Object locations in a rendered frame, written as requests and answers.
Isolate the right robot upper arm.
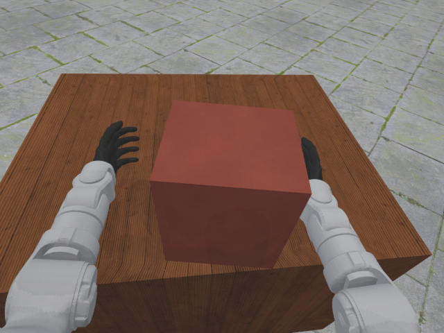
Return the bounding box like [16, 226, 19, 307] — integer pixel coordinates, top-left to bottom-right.
[332, 283, 420, 333]

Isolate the carton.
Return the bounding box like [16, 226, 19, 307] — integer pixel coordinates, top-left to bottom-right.
[149, 100, 312, 268]

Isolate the left robot upper arm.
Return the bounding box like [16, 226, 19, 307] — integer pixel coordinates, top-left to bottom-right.
[0, 259, 97, 333]

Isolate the right robot forearm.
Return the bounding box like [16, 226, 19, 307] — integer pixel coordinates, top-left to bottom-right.
[300, 179, 421, 333]

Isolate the pedestal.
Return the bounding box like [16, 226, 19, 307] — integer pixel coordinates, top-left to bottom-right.
[0, 74, 432, 333]

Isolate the left robot hand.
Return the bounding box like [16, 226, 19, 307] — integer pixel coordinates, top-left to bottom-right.
[93, 121, 139, 174]

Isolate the right robot hand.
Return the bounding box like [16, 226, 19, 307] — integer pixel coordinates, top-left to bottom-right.
[301, 137, 323, 180]

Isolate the left robot forearm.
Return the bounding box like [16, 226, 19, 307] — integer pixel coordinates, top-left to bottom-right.
[5, 161, 116, 323]

